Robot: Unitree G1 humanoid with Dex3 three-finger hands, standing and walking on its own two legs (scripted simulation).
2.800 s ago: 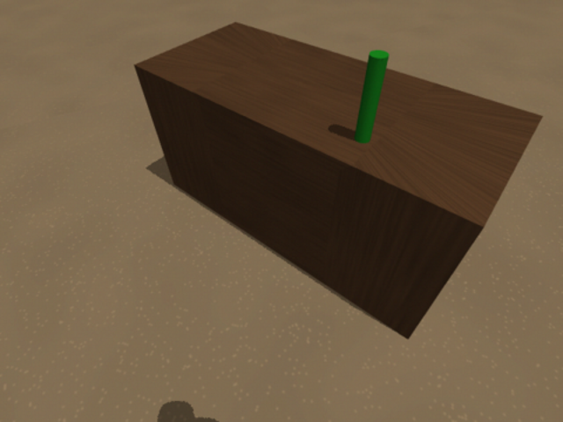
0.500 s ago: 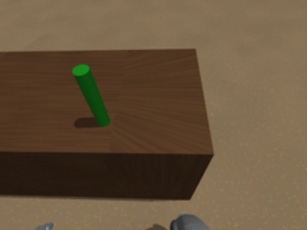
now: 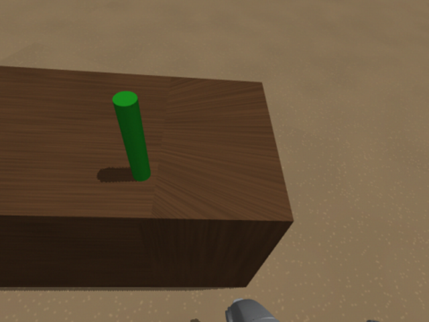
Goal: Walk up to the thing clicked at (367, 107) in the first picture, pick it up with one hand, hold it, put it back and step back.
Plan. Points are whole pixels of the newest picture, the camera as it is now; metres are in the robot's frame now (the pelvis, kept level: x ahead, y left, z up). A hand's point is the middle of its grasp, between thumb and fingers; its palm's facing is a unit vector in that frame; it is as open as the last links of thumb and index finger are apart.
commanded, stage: walk up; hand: left
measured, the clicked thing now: (134, 142) +0.49 +0.18 +0.02
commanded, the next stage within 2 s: stand in 1.84 s
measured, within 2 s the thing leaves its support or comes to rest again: neither
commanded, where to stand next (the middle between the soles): +0.05 -0.02 m, yaw -1 degrees
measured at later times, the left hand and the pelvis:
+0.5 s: hand out of the picture +0.09 +0.24 -0.14, palm faces -0.04 -0.93 -0.37, open 7.4 cm; pelvis -0.02 -0.02 +0.00, yaw -3 degrees
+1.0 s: hand out of the picture +0.12 +0.22 -0.13, palm faces -0.06 -0.94 -0.33, open 7.3 cm; pelvis +0.00 -0.02 +0.02, yaw -3 degrees
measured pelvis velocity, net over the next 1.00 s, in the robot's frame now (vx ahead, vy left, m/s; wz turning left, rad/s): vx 0.00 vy -0.02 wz -0.06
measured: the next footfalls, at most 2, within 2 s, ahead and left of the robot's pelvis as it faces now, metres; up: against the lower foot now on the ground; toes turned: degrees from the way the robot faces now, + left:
right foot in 0.18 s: +0.03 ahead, -0.16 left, +0.00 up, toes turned -1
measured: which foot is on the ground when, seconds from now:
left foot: down 0.00-1.00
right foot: up 0.00-0.16, down 0.18-1.00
